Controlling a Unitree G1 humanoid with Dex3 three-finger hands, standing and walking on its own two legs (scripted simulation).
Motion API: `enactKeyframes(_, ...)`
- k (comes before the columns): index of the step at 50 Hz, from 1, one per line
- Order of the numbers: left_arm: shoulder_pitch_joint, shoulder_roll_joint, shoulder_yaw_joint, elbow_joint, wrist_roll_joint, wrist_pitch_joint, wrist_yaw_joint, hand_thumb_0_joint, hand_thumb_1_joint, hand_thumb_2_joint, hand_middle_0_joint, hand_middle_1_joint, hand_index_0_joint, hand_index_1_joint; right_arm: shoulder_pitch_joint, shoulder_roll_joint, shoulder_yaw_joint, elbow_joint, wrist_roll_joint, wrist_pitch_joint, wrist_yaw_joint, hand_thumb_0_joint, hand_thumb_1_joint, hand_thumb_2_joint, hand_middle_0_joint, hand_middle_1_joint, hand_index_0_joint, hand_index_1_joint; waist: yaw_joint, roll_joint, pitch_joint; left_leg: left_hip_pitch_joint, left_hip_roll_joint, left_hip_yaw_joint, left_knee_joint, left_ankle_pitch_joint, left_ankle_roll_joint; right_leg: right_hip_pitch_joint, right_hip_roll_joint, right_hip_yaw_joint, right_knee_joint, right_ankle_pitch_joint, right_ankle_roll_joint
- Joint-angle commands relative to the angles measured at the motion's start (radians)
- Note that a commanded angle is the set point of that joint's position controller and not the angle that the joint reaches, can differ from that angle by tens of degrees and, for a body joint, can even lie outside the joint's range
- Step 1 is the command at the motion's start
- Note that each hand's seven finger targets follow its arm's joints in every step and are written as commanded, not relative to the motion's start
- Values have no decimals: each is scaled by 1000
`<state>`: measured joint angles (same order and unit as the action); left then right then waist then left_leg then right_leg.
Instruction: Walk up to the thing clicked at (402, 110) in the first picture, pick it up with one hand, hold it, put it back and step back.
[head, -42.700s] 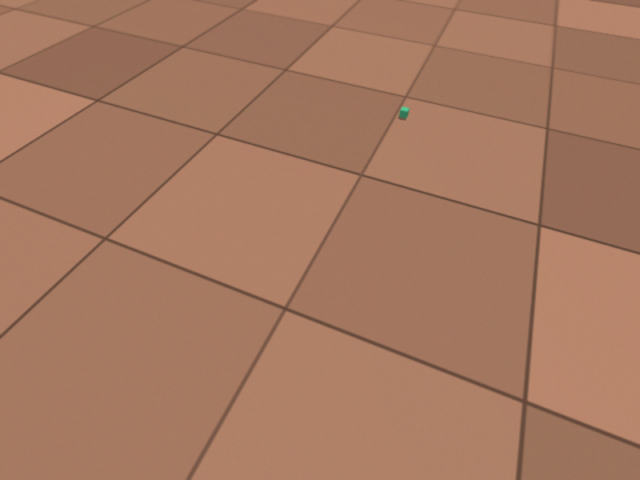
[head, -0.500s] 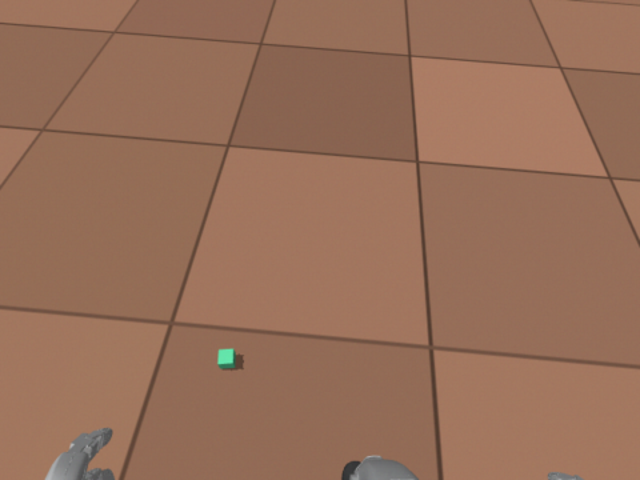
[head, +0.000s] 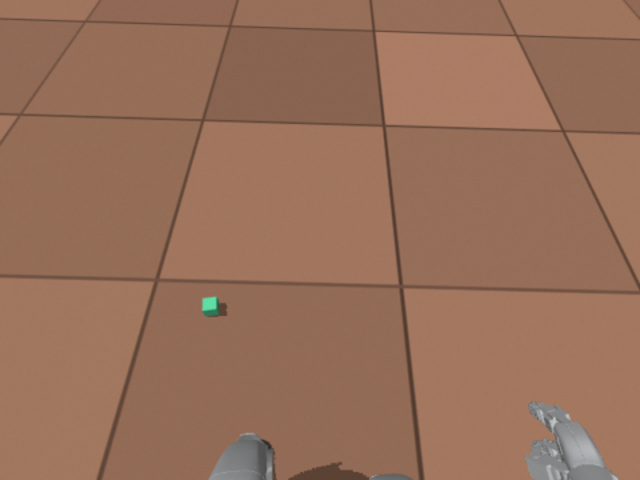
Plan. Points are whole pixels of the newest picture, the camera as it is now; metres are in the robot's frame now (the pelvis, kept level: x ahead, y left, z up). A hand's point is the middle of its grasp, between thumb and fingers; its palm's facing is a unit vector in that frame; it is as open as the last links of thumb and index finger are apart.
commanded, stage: step back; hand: left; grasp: from above
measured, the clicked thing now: (210, 306) +0.66 +0.34 -0.72
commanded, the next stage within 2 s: stand in 1.58 s
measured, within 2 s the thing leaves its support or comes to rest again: neither
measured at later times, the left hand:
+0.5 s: hand out of the picture -0.06 +0.22 -0.13, palm faces +0.10 -0.94 -0.34, open 7.4 cm
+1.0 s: hand out of the picture -0.23 +0.23 -0.13, palm faces +0.10 -0.90 -0.43, open 7.4 cm
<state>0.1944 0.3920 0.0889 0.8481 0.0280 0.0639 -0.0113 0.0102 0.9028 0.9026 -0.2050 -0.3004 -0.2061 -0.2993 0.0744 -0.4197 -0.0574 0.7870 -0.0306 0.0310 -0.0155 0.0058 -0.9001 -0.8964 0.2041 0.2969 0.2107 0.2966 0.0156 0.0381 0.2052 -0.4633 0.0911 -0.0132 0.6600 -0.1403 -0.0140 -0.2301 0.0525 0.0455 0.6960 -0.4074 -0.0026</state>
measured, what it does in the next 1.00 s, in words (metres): walks backwards: left foot, then right foot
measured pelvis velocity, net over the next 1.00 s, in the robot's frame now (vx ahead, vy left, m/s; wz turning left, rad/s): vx -0.22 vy -0.06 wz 0.10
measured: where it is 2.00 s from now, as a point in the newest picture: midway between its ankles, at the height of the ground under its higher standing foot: outside the picture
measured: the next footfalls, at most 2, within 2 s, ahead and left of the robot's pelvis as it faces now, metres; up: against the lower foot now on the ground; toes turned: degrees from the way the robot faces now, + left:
left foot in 0.36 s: -0.11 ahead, +0.08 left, +0.00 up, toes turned +6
right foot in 0.66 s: -0.18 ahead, -0.21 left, +0.00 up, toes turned +8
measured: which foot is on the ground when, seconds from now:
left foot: down 0.00-0.02, up 0.04-0.34, down 0.36-0.68, up 0.70-0.92, down 0.94-1.00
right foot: down 0.00-0.38, up 0.40-0.64, down 0.66-1.00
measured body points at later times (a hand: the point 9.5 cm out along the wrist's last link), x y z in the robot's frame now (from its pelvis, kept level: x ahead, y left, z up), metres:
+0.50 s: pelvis -0.16 -0.04 +0.02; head -0.12 -0.02 +0.46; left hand -0.07 +0.27 -0.11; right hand -0.06 -0.35 -0.09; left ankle -0.15 +0.08 -0.71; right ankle -0.13 -0.17 -0.64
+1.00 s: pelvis -0.22 -0.06 +0.01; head -0.20 -0.06 +0.46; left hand -0.23 +0.28 -0.10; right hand -0.13 -0.37 -0.11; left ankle -0.21 +0.07 -0.71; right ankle -0.22 -0.21 -0.71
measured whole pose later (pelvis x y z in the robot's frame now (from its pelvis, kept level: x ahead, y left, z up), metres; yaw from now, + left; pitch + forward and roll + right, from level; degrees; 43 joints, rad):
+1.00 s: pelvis -0.22 -0.06 +0.01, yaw +6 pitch -3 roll +2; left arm 0.28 0.41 0.06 0.96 0.03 -0.01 -0.01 0.01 0.90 0.90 -0.21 -0.30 -0.21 -0.30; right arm 0.24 -0.39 -0.08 0.98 -0.05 0.00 0.04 0.01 -0.91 -0.90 0.20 0.30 0.21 0.30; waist 0.04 -0.01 0.09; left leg -0.26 -0.02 0.02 0.58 -0.27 0.00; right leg -0.24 -0.07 0.07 0.68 -0.38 0.00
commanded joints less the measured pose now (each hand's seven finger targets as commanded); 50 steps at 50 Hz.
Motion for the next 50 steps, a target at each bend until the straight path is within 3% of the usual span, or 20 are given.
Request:
enactKeyframes(1, 29, 391, 108, -113, 32, -18, -1, 0, 900, 900, -200, -300, -200, -300, 7, -162, -60, -81, 13, 0, -40, 0, -900, -900, 200, 300, 200, 300, 65, -358, -165, -72, -186, -91, 393, -482, 2, -221, -456, 537, -474, -152, -263)
enactKeyframes(2, -61, 390, 104, -144, 29, -21, 6, 0, 900, 900, -200, -300, -200, -300, 26, -220, -82, -56, 10, 1, -44, 0, -900, -900, 200, 300, 200, 300, 38, -359, -88, 10, -142, -146, 525, -444, 7, -403, -489, 604, -539, -268, -295)
enactKeyframes(5, -183, 218, 63, -164, 21, -27, 17, 0, 900, 900, -200, -300, -200, -300, 161, -182, -54, 26, 26, -3, -29, 0, -900, -900, 200, 300, 200, 300, -58, -184, -84, -27, -220, -160, 562, -257, 7, -236, -212, 147, -366, 62, -113)
enactKeyframes(13, -19, 199, 69, -173, 27, -16, 42, 0, 900, 900, -200, -300, -200, -300, 167, -142, -31, -5, 2, -39, -38, 0, -900, -900, 200, 300, 200, 300, 39, -275, -252, -36, -108, -50, 112, -400, -5, 228, -330, 175, -188, 549, -213)
enactKeyframes(17, -36, 198, 43, -184, 1, 11, 29, 0, 900, 900, -200, -300, -200, -300, 274, -152, -50, 59, -3, -38, -30, 0, -900, -900, 200, 300, 200, 300, -7, -147, -301, 239, -120, 16, -291, -12, 35, 91, -233, 85, -35, 438, -102)
enactKeyframes(19, -37, 141, 26, -193, -8, 10, 20, 0, 900, 900, -200, -300, -200, -300, 211, -293, -81, 35, -20, -27, -24, 0, -900, -900, 200, 300, 200, 300, 9, 188, -254, 344, 222, -433, -318, 108, 201, -296, -15, -69, 205, -113, -12)
enactKeyframes(20, -141, 193, 52, -214, 1, 9, 33, 0, 900, 900, -200, -300, -200, -300, 172, -372, -94, 2, -21, -28, -24, 0, -900, -900, 200, 300, 200, 300, -61, 241, -223, 116, 369, -556, -350, 136, 346, -214, -33, 50, 413, -264, 3)
enactKeyframes(21, -141, 223, 59, -197, 4, 14, 31, 0, 900, 900, -200, -300, -200, -300, 96, -335, -92, -13, -20, -40, -37, 0, -900, -900, 200, 300, 200, 300, -26, 187, -175, 35, 382, -538, -345, 167, 358, -168, -60, 135, 547, -227, -2)
enactKeyframes(24, -42, 181, 53, -127, -16, 12, 17, 0, 900, 900, -200, -300, -200, -300, 55, -212, -48, -21, -20, -48, -40, 0, -900, -900, 200, 300, 200, 300, 33, 35, -202, 145, 139, -180, -222, 301, 220, -231, 37, 140, 605, -84, -14)
enactKeyframes(29, -25, 157, 24, -88, -11, -46, 1, 0, 900, 900, -200, -300, -200, -300, 96, -202, -56, 2, -17, -43, -11, 0, -900, -900, 200, 300, 200, 300, -37, 172, -234, 323, 98, -167, -237, -308, 200, -162, -49, 3, -1, -127, 14)
enactKeyframes(32, 88, 155, 34, 16, 2, -92, 21, 0, 900, 900, -200, -300, -200, -300, 104, -205, -57, 17, -19, -12, 4, 0, -900, -900, 200, 300, 200, 300, 2, 105, -244, 204, 64, -103, -47, -255, 165, 83, -8, -34, -416, 47, -11)
enactKeyframes(33, 106, 216, 51, 33, 18, -105, 29, 0, 900, 900, -200, -300, -200, -300, 128, -139, -39, 12, -12, -11, 4, 0, -900, -900, 200, 300, 200, 300, 3, -19, -234, 32, 13, -74, 100, -275, 112, 203, -82, 165, -406, 42, -38)
enactKeyframes(34, 72, 280, 61, 14, 28, -113, 31, 0, 900, 900, -200, -300, -200, -300, 128, -77, -18, -6, -8, -15, 9, 0, -900, -900, 200, 300, 200, 300, -9, -208, -178, -185, -97, -15, 193, -392, 35, 205, -273, 482, -431, -54, -92)
enactKeyframes(35, -8, 352, 76, -22, 29, -110, 35, 0, 900, 900, -200, -300, -200, -300, 50, -145, -39, -13, -19, -15, -1, 0, -900, -900, 200, 300, 200, 300, 32, -168, -115, -100, -39, -110, 216, -410, 16, -81, -421, 589, -451, -290, -218)
enactKeyframes(36, -90, 361, 70, -31, 27, -108, 33, 0, 900, 900, -200, -300, -200, -300, 42, -198, -63, 13, -14, -19, 4, 0, -900, -900, 200, 300, 200, 300, 4, -188, -43, 49, -19, -130, 278, -376, 15, -308, -434, 600, -485, -450, -240)
enactKeyframes(39, -70, 248, 44, -2, 10, -124, 28, 0, 900, 900, -200, -300, -200, -300, 63, -170, -57, 54, 2, -27, 29, 0, -900, -900, 200, 300, 200, 300, -16, -153, -26, 8, -58, -78, 209, -229, 9, -155, -251, 309, -451, -308, -143)
enactKeyframes(42, 17, 277, 52, 29, 12, -130, 19, 0, 900, 900, -200, -300, -200, -300, 43, -165, -53, 52, -11, -37, 41, 0, -900, -900, 200, 300, 200, 300, 29, -200, -62, -4, -52, -44, 117, -262, 2, -69, -265, 327, -434, -310, -152)
enactKeyframes(47, -18, 254, 32, 13, 4, -106, 10, 0, 900, 900, -200, -300, -200, -300, 133, -153, -67, 99, -12, -68, 45, 0, -900, -900, 200, 300, 200, 300, -22, -197, -159, 280, -96, 30, -225, -223, 18, -91, -235, 175, -261, -58, -124)
enactKeyframes(48, 5, 202, 11, 14, 3, -104, 11, 0, 900, 900, -200, -300, -200, -300, 171, -162, -74, 122, -10, -78, 37, 0, -900, -900, 200, 300, 200, 300, -35, -103, -208, 408, -93, -10, -288, -192, 24, -127, -178, 91, -115, 70, -95)
enactKeyframes(50, -10, 151, -5, 4, -12, -102, 19, 0, 900, 900, -200, -300, -200, -300, 236, -298, -106, 121, -19, -84, 25, 0, -900, -900, 200, 300, 200, 300, -67, 141, -233, 511, 250, -541, -431, -437, 186, -411, -24, -67, 227, -136, -24)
